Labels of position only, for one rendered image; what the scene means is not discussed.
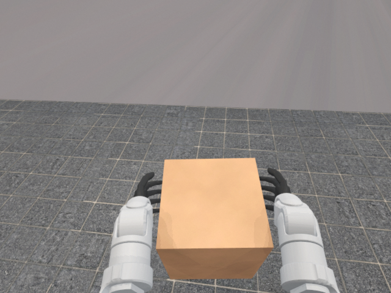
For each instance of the robot left hand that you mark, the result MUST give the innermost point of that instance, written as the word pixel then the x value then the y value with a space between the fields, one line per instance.
pixel 144 185

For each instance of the left robot forearm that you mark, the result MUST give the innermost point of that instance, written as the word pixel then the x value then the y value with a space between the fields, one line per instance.
pixel 129 268

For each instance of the robot right hand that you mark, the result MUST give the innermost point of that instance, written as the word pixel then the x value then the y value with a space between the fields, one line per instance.
pixel 280 186

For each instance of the carton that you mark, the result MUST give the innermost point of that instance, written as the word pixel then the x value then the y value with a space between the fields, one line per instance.
pixel 212 219

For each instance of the right robot forearm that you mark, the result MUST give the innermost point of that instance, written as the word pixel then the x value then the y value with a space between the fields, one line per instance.
pixel 304 267

